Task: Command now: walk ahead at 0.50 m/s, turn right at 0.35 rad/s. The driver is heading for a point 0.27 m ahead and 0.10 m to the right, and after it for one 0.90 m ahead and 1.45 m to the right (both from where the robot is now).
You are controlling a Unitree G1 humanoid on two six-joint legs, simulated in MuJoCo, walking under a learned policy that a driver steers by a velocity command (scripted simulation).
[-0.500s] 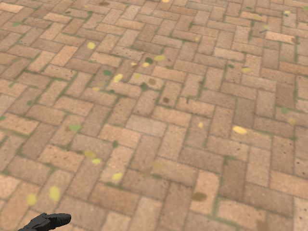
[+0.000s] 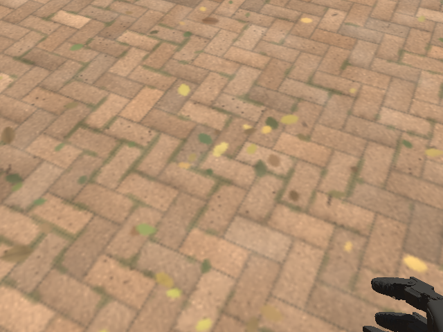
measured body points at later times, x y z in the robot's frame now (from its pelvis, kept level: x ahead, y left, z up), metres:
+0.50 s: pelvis +0.25 -0.03 -0.01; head +0.28 -0.06 +0.44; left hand +0.53 +0.13 -0.08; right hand +0.19 -0.32 -0.14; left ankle +0.13 +0.13 -0.73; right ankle +0.35 -0.18 -0.72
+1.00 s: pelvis +0.52 -0.13 +0.00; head +0.54 -0.15 +0.45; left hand +0.71 +0.10 -0.11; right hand +0.59 -0.46 -0.07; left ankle +0.70 -0.10 -0.73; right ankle +0.35 -0.17 -0.73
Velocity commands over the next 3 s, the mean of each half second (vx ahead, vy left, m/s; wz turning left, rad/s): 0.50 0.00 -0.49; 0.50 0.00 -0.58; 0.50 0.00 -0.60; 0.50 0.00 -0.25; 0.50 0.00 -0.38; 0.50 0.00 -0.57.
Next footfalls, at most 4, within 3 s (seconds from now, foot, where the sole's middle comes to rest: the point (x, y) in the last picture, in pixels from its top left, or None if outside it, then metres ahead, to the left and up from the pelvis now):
0.52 right None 0.39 -0.18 -0.77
1.00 left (297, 253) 0.73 -0.12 -0.77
1.54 right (419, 261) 0.75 -0.51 -0.77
2.06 left None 1.11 -0.67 -0.77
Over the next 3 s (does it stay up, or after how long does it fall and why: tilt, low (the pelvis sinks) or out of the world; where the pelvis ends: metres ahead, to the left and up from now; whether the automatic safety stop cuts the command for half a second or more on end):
stays up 1.09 -1.07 0.01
